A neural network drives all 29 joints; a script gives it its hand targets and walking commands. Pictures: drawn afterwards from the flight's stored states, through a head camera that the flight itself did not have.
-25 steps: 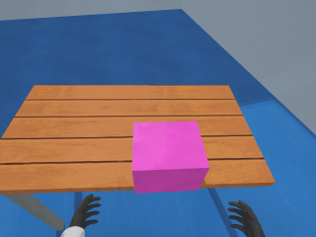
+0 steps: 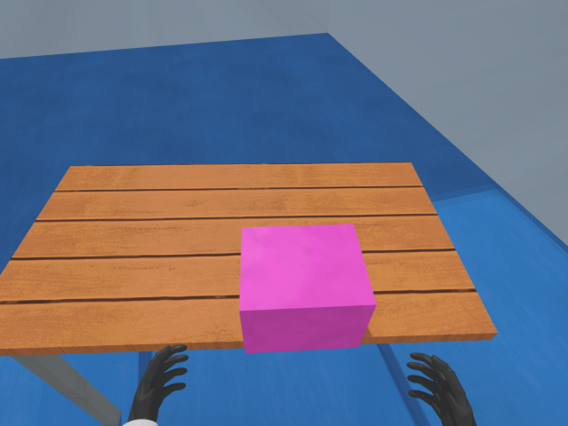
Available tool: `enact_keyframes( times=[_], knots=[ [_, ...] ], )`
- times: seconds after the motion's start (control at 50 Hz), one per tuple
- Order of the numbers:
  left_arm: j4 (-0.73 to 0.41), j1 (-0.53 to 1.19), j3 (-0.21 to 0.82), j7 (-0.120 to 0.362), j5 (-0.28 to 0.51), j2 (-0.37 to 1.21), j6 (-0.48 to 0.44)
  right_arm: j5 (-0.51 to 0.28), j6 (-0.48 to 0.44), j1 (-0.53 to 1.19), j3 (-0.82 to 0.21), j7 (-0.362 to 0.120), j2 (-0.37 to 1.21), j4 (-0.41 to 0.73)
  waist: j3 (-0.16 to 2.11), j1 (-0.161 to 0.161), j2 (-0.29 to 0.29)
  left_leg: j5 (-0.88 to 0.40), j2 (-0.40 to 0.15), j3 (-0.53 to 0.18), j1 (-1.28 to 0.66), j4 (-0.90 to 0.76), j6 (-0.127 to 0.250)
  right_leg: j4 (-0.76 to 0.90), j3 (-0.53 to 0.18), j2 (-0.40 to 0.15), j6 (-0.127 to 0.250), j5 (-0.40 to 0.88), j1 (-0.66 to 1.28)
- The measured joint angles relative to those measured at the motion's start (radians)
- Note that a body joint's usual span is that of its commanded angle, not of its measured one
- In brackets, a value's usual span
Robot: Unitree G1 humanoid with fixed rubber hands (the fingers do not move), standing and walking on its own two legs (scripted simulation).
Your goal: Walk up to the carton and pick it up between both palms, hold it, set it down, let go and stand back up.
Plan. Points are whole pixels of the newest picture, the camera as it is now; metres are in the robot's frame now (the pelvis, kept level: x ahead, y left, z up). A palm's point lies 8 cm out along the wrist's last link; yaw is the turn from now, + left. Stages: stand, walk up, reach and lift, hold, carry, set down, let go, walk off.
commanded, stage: reach and lift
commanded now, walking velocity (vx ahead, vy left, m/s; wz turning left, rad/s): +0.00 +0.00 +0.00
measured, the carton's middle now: (300, 287) +0.36 +0.00 -0.05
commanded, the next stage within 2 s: none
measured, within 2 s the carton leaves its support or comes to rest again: neither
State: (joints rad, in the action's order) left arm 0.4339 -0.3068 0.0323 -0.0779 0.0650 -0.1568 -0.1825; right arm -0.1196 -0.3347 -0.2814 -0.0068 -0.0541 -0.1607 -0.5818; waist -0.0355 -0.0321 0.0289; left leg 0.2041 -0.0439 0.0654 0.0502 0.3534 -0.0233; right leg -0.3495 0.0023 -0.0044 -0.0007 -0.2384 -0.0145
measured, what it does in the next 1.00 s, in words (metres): stands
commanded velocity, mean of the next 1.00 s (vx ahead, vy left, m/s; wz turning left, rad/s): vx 0.00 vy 0.00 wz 0.00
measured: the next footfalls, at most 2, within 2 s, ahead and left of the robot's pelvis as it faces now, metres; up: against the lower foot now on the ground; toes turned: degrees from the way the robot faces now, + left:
none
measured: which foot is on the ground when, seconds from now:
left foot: down 0.00-1.00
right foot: down 0.00-1.00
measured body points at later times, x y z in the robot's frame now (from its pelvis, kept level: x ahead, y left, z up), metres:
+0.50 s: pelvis +0.00 +0.00 +0.00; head -0.02 +0.00 +0.45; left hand +0.21 +0.21 -0.02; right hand +0.23 -0.20 -0.02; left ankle +0.00 +0.13 -0.75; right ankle -0.02 -0.12 -0.75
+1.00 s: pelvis +0.01 +0.00 +0.00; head +0.00 +0.00 +0.45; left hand +0.29 +0.22 +0.05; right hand +0.31 -0.20 +0.05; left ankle +0.00 +0.13 -0.75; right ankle -0.02 -0.12 -0.75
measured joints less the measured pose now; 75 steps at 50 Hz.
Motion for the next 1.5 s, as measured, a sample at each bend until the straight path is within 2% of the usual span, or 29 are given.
enact_keyframes(
  times=[0.14,0.24,0.4,0.54,0.62,0.74,0.9,1.0,1.12,1.26,1.46,1.5],
  knots=[
    [0.008,0.012,-0.007,0.003,0.010,0.000,-0.073,-0.026,-0.039,0.010,-0.016,0.016,0.014,0.003,-0.002,-0.007,0.002,0.008,-0.004,-0.005,0.006,0.016,-0.005,-0.020,0.002,0.004,0.005,-0.012,-0.007],
    [0.014,0.021,-0.003,0.006,0.030,-0.001,-0.130,-0.045,-0.082,0.028,-0.027,0.022,0.022,-0.001,0.006,-0.001,-0.001,0.016,-0.004,-0.010,0.019,0.032,-0.007,-0.037,0.004,0.005,0.007,-0.021,-0.019],
    [0.020,0.073,0.002,-0.001,0.063,-0.003,-0.150,-0.082,-0.095,0.086,-0.040,0.031,0.006,-0.007,0.007,-0.002,-0.007,0.024,-0.001,-0.010,0.025,0.044,-0.006,-0.056,0.000,0.003,0.006,-0.032,-0.029],
    [-0.008,0.134,0.001,-0.009,0.079,0.001,-0.079,-0.111,-0.029,0.145,-0.053,0.040,-0.029,0.024,0.014,-0.004,-0.008,0.017,0.000,-0.008,0.024,0.024,-0.005,-0.034,-0.006,0.004,0.005,-0.023,-0.029],
    [-0.048,0.170,-0.022,-0.005,0.063,0.010,-0.026,-0.131,0.010,0.182,-0.069,0.050,-0.046,0.052,0.010,-0.004,-0.005,0.012,-0.002,-0.008,0.016,0.008,-0.006,-0.013,-0.008,0.007,0.005,-0.014,-0.019],
    [-0.126,0.214,-0.071,0.015,0.034,0.024,0.089,-0.161,0.073,0.230,-0.087,0.075,-0.065,0.093,0.001,-0.004,-0.003,0.005,-0.004,-0.008,0.002,-0.012,-0.006,0.019,-0.010,0.011,0.005,0.001,0.000],
    [-0.231,0.290,-0.099,0.019,0.029,0.019,0.250,-0.168,0.169,0.312,-0.055,0.085,-0.082,0.157,0.003,-0.007,-0.007,-0.007,-0.005,-0.007,0.024,-0.025,-0.006,0.034,-0.014,0.013,0.006,0.015,-0.023],
    [-0.257,0.350,-0.129,0.036,0.027,0.018,0.336,-0.172,0.226,0.378,-0.047,0.099,-0.098,0.171,0.005,-0.002,-0.012,-0.014,-0.006,-0.009,0.043,-0.027,-0.006,0.036,-0.014,0.014,0.006,0.022,-0.042],
    [-0.239,0.446,-0.155,0.043,0.038,0.006,0.398,-0.178,0.275,0.482,-0.039,0.105,-0.114,0.149,0.014,-0.002,-0.015,-0.019,-0.010,-0.009,0.079,-0.017,-0.008,0.025,-0.016,0.019,0.008,0.028,-0.079],
    [-0.148,0.602,-0.161,0.038,0.054,-0.021,0.446,-0.192,0.348,0.634,-0.035,0.103,-0.124,0.055,0.037,-0.006,-0.015,-0.033,-0.013,-0.010,0.121,-0.017,-0.010,0.014,-0.017,0.022,0.012,0.036,-0.128],
    [-0.022,0.778,-0.176,0.044,0.068,-0.057,0.491,-0.205,0.406,0.820,-0.040,0.122,-0.136,-0.057,0.041,-0.005,-0.017,-0.044,-0.016,-0.015,0.159,-0.012,-0.012,0.013,-0.015,0.026,0.013,0.049,-0.163],
    [-0.020,0.796,-0.186,0.043,0.046,-0.054,0.493,-0.223,0.408,0.842,-0.057,0.126,-0.144,-0.073,0.036,-0.015,-0.013,-0.047,-0.017,-0.010,0.152,-0.020,-0.012,0.018,-0.021,0.028,0.014,0.053,-0.160]
  ],
)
